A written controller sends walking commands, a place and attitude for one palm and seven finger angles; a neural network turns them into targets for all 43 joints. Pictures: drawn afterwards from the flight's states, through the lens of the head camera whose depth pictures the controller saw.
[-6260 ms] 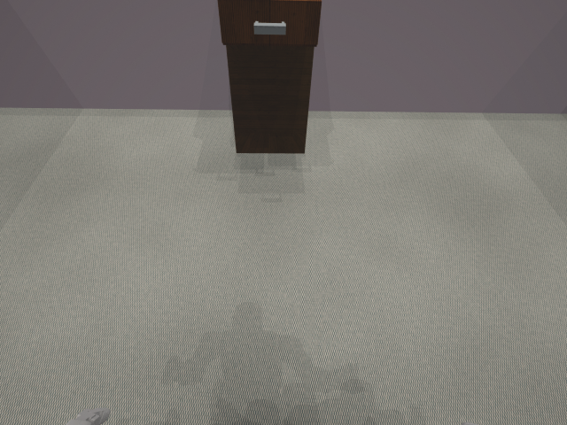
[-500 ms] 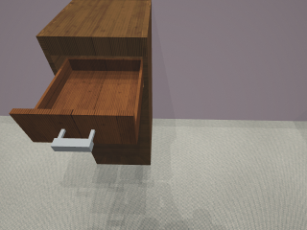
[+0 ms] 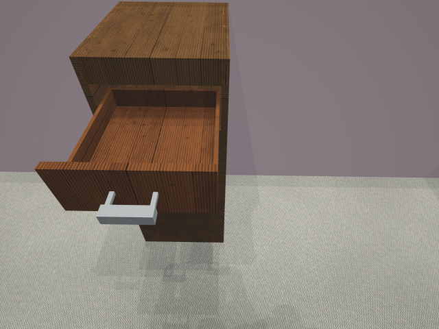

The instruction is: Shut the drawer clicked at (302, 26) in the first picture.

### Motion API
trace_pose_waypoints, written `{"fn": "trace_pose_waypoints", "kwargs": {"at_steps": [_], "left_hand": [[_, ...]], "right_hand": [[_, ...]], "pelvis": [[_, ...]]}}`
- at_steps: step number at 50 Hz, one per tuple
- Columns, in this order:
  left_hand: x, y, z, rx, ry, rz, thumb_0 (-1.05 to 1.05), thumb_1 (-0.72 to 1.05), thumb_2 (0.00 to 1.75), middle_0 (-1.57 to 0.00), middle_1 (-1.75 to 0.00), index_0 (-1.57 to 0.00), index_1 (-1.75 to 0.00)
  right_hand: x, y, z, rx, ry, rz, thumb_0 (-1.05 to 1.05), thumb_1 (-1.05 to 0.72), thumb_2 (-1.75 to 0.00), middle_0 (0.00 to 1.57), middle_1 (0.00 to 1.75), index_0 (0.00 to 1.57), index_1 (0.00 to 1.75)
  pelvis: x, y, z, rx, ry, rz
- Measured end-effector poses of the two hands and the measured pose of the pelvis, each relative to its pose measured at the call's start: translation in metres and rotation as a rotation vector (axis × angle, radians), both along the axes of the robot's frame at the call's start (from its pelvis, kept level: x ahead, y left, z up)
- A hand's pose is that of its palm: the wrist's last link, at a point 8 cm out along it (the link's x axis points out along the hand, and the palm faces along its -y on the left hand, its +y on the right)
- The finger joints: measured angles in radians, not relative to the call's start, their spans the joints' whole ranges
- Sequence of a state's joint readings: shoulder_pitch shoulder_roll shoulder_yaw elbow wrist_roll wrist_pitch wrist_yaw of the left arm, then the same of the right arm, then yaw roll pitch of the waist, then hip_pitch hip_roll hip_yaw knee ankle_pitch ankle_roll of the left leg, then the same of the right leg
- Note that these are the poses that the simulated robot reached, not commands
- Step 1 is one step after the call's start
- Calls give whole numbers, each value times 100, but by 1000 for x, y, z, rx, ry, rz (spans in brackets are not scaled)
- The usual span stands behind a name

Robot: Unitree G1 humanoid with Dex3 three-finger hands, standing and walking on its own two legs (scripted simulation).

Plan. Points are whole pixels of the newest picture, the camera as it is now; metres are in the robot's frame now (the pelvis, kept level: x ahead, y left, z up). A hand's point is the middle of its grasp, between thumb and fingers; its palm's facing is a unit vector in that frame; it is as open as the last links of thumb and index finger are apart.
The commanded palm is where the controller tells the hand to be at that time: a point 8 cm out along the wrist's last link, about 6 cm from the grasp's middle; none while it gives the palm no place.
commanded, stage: look again from close up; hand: left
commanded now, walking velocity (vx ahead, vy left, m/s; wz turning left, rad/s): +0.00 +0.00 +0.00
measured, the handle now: (130, 205) +0.33 +0.20 +0.04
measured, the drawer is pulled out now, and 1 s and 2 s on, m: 0.30 0.30 0.30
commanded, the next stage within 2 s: raise the hand and make a fist in 0.28 s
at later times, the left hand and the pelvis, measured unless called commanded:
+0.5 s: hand out of the picture +0.12 +0.19 -0.09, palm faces +0.21 -0.96 -0.19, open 7.3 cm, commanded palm +0.10 +0.24 -0.05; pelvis +0.01 +0.01 +0.00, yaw +0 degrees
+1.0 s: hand (130, 310) +0.15 +0.16 +0.01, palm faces +0.01 -1.00 -0.08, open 4.9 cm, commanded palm +0.12 +0.23 +0.02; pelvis -0.02 -0.05 -0.06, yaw +3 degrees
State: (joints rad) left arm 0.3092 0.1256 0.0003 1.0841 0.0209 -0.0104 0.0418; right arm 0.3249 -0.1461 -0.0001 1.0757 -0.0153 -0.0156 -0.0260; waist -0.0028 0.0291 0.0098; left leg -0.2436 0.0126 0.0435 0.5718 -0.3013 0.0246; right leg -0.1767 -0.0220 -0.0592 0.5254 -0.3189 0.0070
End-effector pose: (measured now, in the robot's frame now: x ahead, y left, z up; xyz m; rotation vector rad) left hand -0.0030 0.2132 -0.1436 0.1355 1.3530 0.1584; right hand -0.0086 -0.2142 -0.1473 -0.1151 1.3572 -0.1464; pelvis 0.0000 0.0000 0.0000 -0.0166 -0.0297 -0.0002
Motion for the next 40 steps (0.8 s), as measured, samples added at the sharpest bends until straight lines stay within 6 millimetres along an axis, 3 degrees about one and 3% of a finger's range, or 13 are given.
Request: {"fn": "trace_pose_waypoints", "kwargs": {"at_steps": [9,20,22,27,30,32,35,40], "left_hand": [[14,33,8,36,-7,-27,0,91,90,-19,-30,-20,-30],[8,28,6,25,51,-29,0,91,90,-19,-30,-20,-30],[36,28,22,27,-121,49,1,91,90,-20,-30,-20,-30],[142,21,115,65,-806,51,1,91,90,-23,-34,-24,-34],[176,10,158,20,-1143,-9,1,91,90,-27,-38,-27,-38],[170,8,149,-16,-1204,-26,0,91,90,-30,-42,-26,-39],[142,1,132,-59,-1258,-121,0,91,90,-35,-47,-29,-44],[99,6,128,-5,-1305,-105,1,90,90,-45,-57,-42,-55]], "right_hand": [[9,10,5,-8,-4,13,2,-93,-90,20,30,20,30],[18,7,6,-13,22,19,1,-92,-90,20,30,20,30],[28,1,13,-41,-66,13,2,-92,-90,20,30,20,30],[83,-21,32,-94,-422,18,2,-92,-90,20,30,20,30],[123,-35,45,-102,-596,38,2,-91,-90,20,30,20,30],[149,-43,53,-105,-699,62,1,-91,-90,20,30,20,30],[182,-54,62,-121,-821,130,1,-91,-90,20,30,20,30],[217,-59,60,-134,-922,207,1,-91,-90,20,30,20,30]], "pelvis": [[4,15,4,20,15,-9],[12,15,5,17,19,-14],[11,13,4,19,25,-11],[6,6,-4,32,57,11],[0,-2,-12,26,102,0],[-6,-8,-23,27,140,-10],[-15,-19,-43,26,186,-12],[-24,-33,-67,7,204,20]]}}
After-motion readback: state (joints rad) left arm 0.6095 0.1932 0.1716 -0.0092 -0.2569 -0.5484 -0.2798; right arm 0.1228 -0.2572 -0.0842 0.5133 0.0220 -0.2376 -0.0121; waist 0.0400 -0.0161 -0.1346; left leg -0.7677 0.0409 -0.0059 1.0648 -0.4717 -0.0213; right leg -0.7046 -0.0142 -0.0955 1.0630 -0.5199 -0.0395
